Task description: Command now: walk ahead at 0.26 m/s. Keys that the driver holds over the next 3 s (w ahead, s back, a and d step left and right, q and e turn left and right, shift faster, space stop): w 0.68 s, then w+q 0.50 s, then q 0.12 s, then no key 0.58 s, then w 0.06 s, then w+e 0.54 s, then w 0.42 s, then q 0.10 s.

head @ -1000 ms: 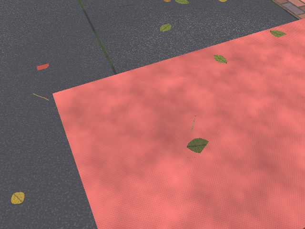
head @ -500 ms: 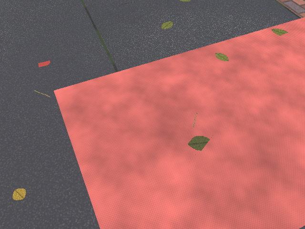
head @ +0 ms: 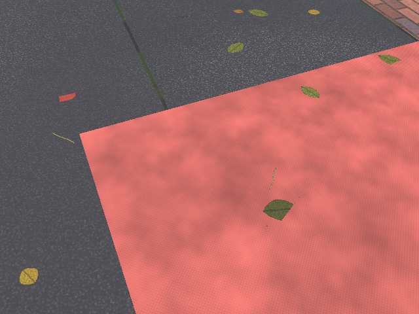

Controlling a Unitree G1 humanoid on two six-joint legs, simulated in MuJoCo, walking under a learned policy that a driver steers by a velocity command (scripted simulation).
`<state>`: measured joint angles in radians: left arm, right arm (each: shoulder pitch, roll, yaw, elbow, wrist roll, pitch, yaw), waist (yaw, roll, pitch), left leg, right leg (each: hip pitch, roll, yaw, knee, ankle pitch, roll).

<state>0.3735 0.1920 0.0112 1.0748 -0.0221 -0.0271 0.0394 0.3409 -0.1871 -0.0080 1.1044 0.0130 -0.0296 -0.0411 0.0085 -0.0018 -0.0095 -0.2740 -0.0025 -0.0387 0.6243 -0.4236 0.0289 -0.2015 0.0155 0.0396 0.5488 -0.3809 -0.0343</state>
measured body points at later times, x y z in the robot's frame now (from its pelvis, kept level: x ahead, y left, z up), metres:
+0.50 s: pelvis +0.20 +0.01 -0.01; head +0.24 +0.01 +0.44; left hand +0.44 +0.22 -0.10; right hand +0.07 -0.22 -0.13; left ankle +0.01 +0.12 -0.73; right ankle +0.38 -0.11 -0.71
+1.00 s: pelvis +0.49 +0.00 +0.00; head +0.51 +0.01 +0.45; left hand +0.45 +0.26 -0.14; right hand +0.68 -0.23 -0.11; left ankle +0.67 +0.16 -0.69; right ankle +0.38 -0.11 -0.73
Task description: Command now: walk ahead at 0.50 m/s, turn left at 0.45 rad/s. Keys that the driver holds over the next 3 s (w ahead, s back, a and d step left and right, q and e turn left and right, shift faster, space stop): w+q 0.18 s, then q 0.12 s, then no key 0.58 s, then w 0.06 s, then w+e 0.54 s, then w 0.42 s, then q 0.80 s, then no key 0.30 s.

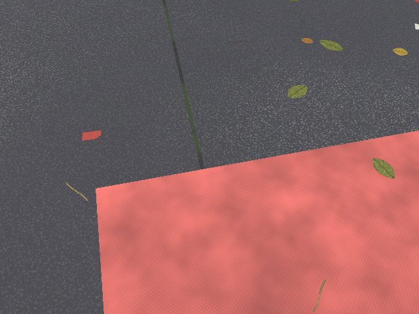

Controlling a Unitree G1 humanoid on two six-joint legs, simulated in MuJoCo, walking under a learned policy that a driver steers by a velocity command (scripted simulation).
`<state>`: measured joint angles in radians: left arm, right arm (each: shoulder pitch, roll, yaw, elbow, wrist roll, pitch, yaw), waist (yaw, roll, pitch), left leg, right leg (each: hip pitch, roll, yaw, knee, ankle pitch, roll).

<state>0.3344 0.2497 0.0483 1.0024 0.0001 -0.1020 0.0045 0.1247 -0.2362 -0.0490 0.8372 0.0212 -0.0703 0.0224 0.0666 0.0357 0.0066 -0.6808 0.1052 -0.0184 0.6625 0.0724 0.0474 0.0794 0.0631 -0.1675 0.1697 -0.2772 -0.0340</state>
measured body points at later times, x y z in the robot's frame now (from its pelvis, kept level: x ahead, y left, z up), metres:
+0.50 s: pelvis +0.27 +0.05 +0.00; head +0.30 +0.07 +0.45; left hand +0.39 +0.34 -0.10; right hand +0.42 -0.21 -0.10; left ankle +0.21 +0.12 -0.74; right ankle +0.45 -0.05 -0.70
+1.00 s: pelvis +0.36 +0.07 -0.01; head +0.36 +0.07 +0.44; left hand +0.40 +0.34 -0.13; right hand +0.49 -0.17 -0.13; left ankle +0.29 +0.19 -0.74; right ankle +0.44 -0.03 -0.73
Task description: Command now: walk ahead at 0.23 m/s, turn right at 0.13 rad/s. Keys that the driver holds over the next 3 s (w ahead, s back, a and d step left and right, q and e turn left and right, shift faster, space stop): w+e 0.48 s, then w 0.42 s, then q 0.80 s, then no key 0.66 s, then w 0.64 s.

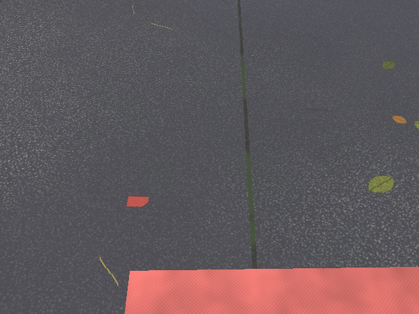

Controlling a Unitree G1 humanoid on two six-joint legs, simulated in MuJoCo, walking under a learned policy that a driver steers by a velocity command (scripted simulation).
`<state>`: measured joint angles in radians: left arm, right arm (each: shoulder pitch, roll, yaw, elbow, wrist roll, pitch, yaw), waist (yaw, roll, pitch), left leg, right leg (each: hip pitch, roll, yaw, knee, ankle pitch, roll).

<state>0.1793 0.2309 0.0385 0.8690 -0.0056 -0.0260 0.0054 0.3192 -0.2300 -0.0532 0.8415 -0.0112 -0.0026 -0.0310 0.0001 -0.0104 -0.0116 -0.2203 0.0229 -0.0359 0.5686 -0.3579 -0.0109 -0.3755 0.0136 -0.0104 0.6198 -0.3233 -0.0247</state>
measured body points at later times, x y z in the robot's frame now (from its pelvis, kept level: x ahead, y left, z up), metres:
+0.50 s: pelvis +0.18 -0.05 +0.01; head +0.20 -0.07 +0.46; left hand +0.25 +0.22 -0.10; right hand +0.35 -0.34 -0.06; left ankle +0.39 +0.07 -0.69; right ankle +0.08 -0.12 -0.73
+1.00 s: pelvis +0.44 -0.09 +0.01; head +0.47 -0.10 +0.46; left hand +0.73 +0.06 -0.07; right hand +0.35 -0.35 -0.11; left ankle +0.42 +0.03 -0.73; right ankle +0.55 -0.30 -0.69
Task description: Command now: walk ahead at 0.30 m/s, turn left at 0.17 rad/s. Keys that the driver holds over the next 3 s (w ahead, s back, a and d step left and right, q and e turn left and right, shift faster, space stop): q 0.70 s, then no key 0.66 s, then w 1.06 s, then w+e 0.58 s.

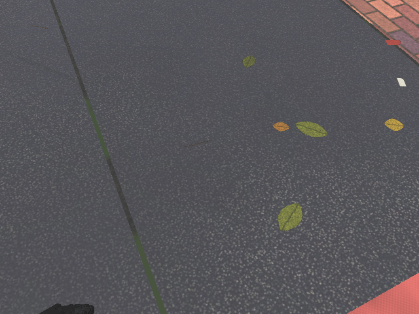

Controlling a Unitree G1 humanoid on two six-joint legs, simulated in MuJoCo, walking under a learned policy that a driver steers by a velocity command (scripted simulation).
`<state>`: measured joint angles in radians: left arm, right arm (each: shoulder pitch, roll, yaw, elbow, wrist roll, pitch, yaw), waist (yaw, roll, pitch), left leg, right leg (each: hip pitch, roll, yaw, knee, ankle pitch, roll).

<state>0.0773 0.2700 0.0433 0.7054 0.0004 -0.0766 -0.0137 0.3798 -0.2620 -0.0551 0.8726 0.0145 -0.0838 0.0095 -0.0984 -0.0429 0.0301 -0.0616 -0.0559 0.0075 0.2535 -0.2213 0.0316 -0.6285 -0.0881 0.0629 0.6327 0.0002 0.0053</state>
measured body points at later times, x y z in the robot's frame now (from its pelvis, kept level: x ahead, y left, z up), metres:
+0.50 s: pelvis +0.12 -0.02 -0.01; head +0.14 +0.01 +0.44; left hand +0.18 +0.29 -0.13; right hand +0.33 -0.26 -0.10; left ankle +0.11 +0.09 -0.73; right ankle +0.20 -0.14 -0.75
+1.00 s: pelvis +0.14 -0.01 -0.01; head +0.16 +0.00 +0.44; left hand +0.13 +0.30 -0.12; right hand +0.41 -0.17 -0.11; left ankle +0.11 +0.09 -0.74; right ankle +0.20 -0.13 -0.75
